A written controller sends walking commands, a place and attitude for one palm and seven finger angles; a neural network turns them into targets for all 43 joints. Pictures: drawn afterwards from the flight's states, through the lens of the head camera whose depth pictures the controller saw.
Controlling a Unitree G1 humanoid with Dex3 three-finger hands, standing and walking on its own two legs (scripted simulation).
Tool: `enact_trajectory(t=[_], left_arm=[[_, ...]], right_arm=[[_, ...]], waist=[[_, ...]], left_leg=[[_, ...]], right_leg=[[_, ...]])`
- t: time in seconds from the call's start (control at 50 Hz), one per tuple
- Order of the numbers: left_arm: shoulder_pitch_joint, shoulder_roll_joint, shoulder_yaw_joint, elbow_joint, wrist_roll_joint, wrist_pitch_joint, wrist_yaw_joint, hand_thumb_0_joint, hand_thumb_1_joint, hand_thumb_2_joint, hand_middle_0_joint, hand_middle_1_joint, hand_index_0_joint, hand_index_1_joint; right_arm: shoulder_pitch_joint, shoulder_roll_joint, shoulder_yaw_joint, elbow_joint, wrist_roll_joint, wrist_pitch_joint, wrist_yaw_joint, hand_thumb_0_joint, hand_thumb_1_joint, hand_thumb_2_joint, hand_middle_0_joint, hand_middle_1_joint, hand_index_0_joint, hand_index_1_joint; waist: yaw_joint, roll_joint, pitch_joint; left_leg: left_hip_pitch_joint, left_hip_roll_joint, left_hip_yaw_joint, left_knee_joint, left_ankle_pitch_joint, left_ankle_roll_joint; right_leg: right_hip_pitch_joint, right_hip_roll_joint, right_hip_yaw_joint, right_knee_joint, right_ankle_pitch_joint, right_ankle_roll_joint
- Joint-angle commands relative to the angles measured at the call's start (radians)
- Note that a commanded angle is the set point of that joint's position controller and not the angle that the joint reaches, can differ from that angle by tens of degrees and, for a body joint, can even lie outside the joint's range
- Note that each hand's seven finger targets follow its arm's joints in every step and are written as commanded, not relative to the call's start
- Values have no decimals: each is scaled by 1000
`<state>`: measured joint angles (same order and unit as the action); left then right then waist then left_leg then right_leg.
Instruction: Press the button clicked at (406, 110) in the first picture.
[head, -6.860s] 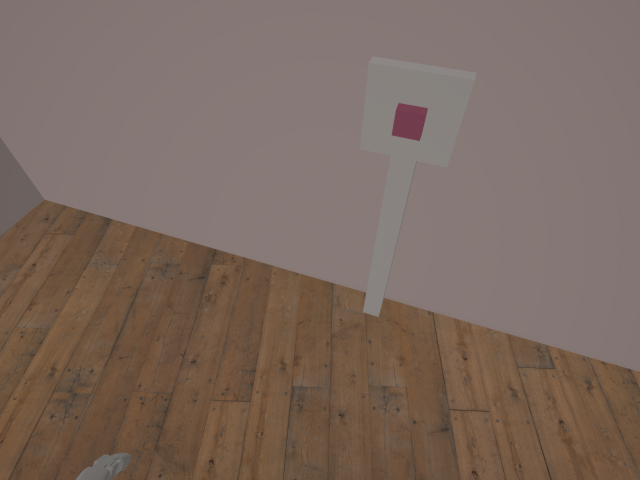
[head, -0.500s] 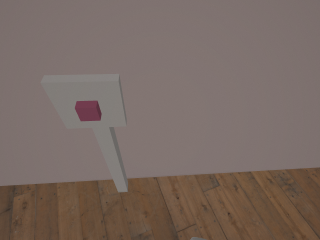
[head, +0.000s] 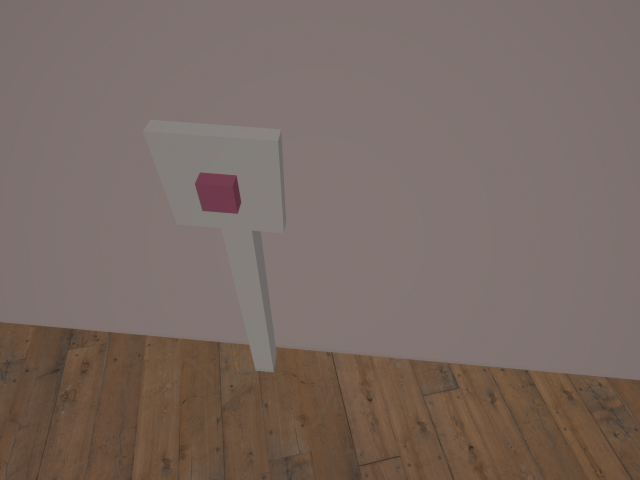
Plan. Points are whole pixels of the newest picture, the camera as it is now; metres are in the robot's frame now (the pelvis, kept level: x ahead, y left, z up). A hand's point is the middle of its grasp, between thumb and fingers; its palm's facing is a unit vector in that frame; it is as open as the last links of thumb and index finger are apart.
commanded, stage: come to a stop and stand still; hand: left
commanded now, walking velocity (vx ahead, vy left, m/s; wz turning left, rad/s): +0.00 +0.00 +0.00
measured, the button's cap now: (219, 192) +0.50 +0.22 +0.05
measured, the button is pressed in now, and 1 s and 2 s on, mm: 0 0 0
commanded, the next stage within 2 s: look again from close up in 0.92 s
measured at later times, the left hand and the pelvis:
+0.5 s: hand out of the picture -0.05 +0.18 -0.17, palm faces +0.04 -0.99 -0.15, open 7.4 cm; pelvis -0.03 +0.04 +0.01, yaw -1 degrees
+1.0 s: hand out of the picture -0.09 +0.17 -0.17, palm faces +0.04 -0.99 -0.16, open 7.4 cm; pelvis -0.04 +0.03 +0.01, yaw -1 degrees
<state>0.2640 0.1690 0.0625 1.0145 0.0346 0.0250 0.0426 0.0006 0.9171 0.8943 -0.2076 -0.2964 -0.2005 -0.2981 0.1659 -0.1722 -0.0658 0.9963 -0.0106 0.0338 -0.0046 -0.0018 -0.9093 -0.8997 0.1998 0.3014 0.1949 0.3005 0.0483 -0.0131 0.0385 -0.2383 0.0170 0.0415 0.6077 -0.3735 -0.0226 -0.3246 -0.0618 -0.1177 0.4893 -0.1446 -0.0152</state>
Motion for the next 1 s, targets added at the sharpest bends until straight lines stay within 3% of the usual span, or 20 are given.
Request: enact_trajectory(t=[0.0,0.02,0.04,0.06,0.08,0.12,0.18,0.22,0.26,0.28,0.32,0.44,0.64,0.82,0.98], left_arm=[[-8,88,13,-64,-17,-3,-9,0,900,900,-200,-300,-200,-300],[-3,57,5,-68,-18,-3,-14,0,900,900,-200,-300,-200,-300],[2,51,1,-48,-9,3,-13,0,900,900,-200,-300,-200,-300],[34,43,-3,-26,-1,7,-13,0,900,900,-200,-300,-200,-300],[78,32,-6,-5,0,10,-17,0,900,900,-200,-300,-200,-300],[119,26,-11,19,-1,3,-19,0,900,900,-200,-300,-200,-300],[114,15,-25,25,-8,-12,-15,0,900,900,-200,-300,-200,-300],[143,26,-31,51,-12,-25,-8,0,900,900,-200,-300,-200,-300],[162,56,-36,73,-16,-38,1,0,900,900,-200,-300,-200,-300],[161,62,-39,77,-17,-40,1,0,900,900,-200,-300,-200,-300],[145,47,-43,93,-17,-45,2,0,900,900,-200,-300,-200,-300],[147,21,-50,102,-19,-35,5,0,900,900,-200,-300,-200,-300],[173,1,-50,102,-17,-34,7,0,900,900,-200,-300,-200,-300],[198,-11,-50,100,-16,-40,8,0,900,900,-200,-300,-200,-300],[213,-7,-54,106,-18,-50,8,0,900,900,-200,-300,-200,-300]], right_arm=[[211,-97,-9,21,-7,-20,-13,0,-900,-900,200,300,200,300],[145,-144,-12,-11,-8,-19,-17,0,-900,-900,200,300,200,300],[65,-130,-6,-26,-10,-20,-17,0,-900,-900,200,300,200,300],[15,-108,4,-27,-10,-25,-19,0,-900,-900,200,300,200,300],[-5,-105,9,-29,-10,-26,-21,0,-900,-900,200,300,200,300],[6,-97,11,-17,-7,-30,-25,0,-900,-900,200,300,200,300],[84,-100,15,19,-8,-35,-31,0,-900,-900,200,300,200,300],[114,-91,21,43,2,-40,-33,0,-900,-900,200,300,200,300],[133,-55,31,53,11,-50,-30,0,-900,-900,200,300,200,300],[144,-49,33,58,12,-55,-28,0,-900,-900,200,300,200,300],[154,-53,32,81,7,-50,-30,0,-900,-900,200,300,200,300],[175,-46,44,123,4,-51,-31,0,-900,-900,200,300,200,300],[229,-18,42,146,1,-46,-31,0,-900,-900,200,300,200,300],[250,-8,37,145,2,-45,-31,0,-900,-900,200,300,200,300],[245,-2,41,144,4,-53,-33,0,-900,-900,200,300,200,300]], waist=[[-74,142,-16],[-55,256,27],[-42,237,64],[-15,217,86],[1,180,88],[5,128,74],[-28,115,47],[-24,67,19],[-39,0,-12],[-48,17,-29],[-54,-89,-46],[-45,17,56],[-41,25,92],[-45,10,83],[-51,12,59]], left_leg=[[128,155,-201,-336,-32,77],[-32,267,-295,-443,-134,131],[-196,273,-298,-500,-200,162],[-246,241,-261,-506,-174,160],[-238,217,-222,-483,-122,154],[-173,192,-179,-438,-25,154],[-4,175,-179,-368,152,155],[14,139,-158,-286,273,122],[14,80,-110,-244,313,72],[47,72,-105,-256,308,64],[87,84,-92,-238,338,58],[28,91,-111,-329,169,56],[-52,88,-130,-368,13,55],[-39,89,-126,-353,6,56],[10,85,-93,-316,103,52]], right_leg=[[-157,-35,132,-38,-293,10],[-89,8,51,87,-239,35],[10,0,70,189,-234,32],[51,0,88,261,-220,30],[55,10,89,312,-203,30],[28,10,90,310,-201,32],[20,4,77,94,-220,40],[116,-4,110,-114,-51,34],[172,-77,191,-133,101,-5],[162,-92,188,-126,109,-13],[148,-67,175,-122,109,-14],[111,-44,165,-151,-60,-1],[109,-31,158,-151,-113,-4],[71,-25,173,-154,-136,-8],[55,-34,196,-169,-106,-13]])
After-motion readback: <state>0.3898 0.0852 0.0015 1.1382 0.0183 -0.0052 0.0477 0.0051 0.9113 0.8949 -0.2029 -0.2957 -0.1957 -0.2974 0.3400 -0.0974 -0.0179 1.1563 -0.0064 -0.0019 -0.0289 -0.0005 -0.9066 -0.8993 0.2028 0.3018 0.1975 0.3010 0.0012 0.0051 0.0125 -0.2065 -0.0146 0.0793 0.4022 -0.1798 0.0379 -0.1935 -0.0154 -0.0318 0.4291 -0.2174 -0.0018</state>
